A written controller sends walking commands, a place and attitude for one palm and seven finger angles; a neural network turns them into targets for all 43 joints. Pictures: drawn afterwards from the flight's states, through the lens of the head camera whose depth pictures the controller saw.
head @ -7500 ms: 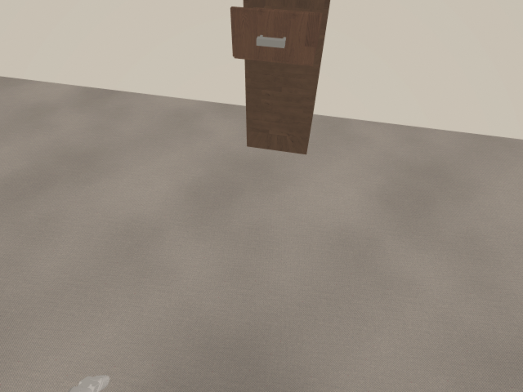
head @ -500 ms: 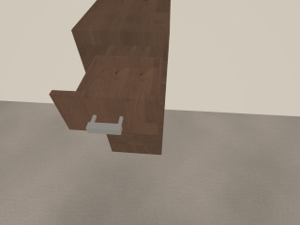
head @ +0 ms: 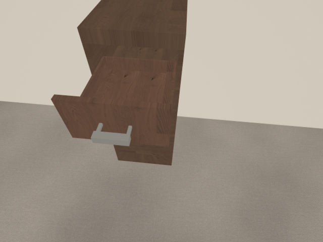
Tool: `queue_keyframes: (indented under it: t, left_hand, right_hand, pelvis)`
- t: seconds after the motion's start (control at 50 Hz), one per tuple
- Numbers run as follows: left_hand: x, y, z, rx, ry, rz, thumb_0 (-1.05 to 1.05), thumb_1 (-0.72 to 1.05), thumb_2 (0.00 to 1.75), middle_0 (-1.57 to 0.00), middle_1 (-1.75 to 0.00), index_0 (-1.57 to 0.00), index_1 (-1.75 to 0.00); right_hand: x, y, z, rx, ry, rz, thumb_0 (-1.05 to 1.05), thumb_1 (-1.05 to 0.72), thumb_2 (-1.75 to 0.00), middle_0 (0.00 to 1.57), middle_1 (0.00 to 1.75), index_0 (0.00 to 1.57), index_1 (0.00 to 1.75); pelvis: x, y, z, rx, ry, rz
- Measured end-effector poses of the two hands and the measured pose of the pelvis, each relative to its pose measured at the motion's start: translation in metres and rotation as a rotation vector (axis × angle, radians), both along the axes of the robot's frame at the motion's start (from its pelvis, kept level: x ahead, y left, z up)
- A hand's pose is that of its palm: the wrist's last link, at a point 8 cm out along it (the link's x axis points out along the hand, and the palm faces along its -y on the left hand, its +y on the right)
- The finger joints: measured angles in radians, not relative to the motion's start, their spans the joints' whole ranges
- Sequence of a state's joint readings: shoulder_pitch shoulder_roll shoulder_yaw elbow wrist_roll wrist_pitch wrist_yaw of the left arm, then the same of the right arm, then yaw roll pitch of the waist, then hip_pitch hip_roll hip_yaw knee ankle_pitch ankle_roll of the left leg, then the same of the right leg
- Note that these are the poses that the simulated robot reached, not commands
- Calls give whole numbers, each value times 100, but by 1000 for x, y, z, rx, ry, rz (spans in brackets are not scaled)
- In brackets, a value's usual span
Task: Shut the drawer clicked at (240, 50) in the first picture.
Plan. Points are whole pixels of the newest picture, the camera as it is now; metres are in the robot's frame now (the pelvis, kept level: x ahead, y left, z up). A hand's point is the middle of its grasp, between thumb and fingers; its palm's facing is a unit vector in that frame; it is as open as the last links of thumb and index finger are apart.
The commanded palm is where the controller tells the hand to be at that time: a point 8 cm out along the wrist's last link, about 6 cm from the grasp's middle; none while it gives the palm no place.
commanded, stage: shuffle to correct the standing spot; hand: left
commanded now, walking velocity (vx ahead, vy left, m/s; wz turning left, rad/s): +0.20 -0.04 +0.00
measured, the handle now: (113, 132) +0.40 +0.17 +0.01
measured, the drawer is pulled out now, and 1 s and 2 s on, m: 0.30 0.30 0.30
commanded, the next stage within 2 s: come to a stop and stand still in 0.34 s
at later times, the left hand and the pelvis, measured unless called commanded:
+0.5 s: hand out of the picture +0.03 +0.16 -0.20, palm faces +0.05 -0.98 -0.18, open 7.3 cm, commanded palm none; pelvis +0.08 -0.01 -0.02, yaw +1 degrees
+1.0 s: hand out of the picture +0.15 +0.12 -0.16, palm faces +0.09 -0.96 -0.25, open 7.3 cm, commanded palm none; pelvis +0.07 -0.07 -0.01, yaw +3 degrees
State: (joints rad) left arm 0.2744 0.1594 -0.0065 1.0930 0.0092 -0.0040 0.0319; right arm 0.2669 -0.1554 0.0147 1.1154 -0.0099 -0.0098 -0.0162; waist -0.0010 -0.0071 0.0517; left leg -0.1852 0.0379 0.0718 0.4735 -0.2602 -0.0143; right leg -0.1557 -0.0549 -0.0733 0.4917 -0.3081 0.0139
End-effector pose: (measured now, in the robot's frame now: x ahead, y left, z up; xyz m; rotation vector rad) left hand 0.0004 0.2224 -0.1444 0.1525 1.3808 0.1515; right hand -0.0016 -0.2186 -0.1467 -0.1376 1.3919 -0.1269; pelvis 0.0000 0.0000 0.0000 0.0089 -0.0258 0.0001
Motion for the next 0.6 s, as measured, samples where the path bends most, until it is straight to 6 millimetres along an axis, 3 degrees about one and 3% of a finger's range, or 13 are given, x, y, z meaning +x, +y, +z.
queue_keyframes:
  t: [0.16, 0.32, 0.46, 0.52, 0.6]
  left_hand:
    - [-8, -7, -8, -20, 52, 18, 0, 91, 89, -20, -30, -20, -29]
    - [3, -11, -13, -11, 81, 46, 0, 91, 89, -20, -30, -20, -29]
    - [13, -11, -23, -20, 115, 79, 0, 91, 89, -20, -30, -20, -29]
    - [35, -11, -19, -12, 126, 55, 0, 91, 89, -20, -30, -20, -29]
    - [96, -14, -8, 16, 7, 40, 0, 91, 89, -20, -30, -20, -29]
  right_hand:
    - [11, -3, -5, 4, 1, -9, 0, -91, -90, 20, 29, 20, 30]
    - [22, -3, -15, 17, 44, -15, 0, -91, -90, 20, 29, 20, 30]
    - [62, -3, -16, -6, 14, 2, 0, -91, -90, 20, 29, 20, 30]
    - [68, -5, -12, -15, -22, -15, 0, -91, -90, 20, 29, 20, 30]
    - [55, -9, -11, 7, 52, -14, 0, -91, -90, 20, 29, 20, 30]
  pelvis:
    - [17, -4, -6, 2, 1, -1]
    - [43, -11, -14, 0, 17, 9]
    - [71, -8, -21, 12, 21, 24]
    - [80, -11, -17, 7, 13, 19]
    - [89, -23, -11, 0, 3, 33]
